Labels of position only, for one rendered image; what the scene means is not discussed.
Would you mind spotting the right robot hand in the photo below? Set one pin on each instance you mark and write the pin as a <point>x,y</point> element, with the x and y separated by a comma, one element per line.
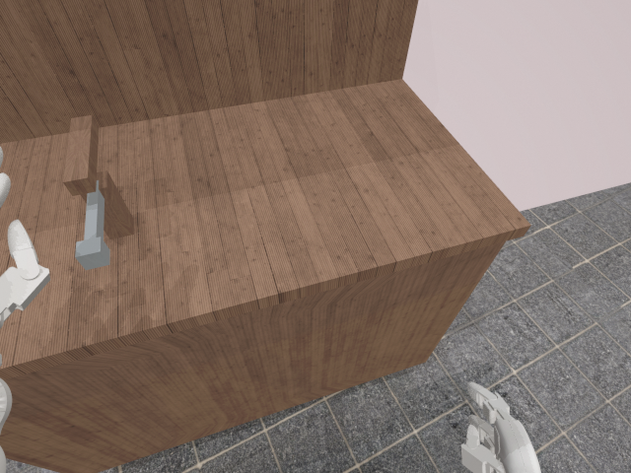
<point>507,447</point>

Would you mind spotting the counter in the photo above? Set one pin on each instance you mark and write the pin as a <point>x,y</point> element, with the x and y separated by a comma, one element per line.
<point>286,219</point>

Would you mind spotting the left robot hand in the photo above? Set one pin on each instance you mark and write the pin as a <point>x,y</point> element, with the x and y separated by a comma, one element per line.
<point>18,287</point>

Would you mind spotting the tap lever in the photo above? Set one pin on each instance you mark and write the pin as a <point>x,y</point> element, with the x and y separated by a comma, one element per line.
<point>92,252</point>

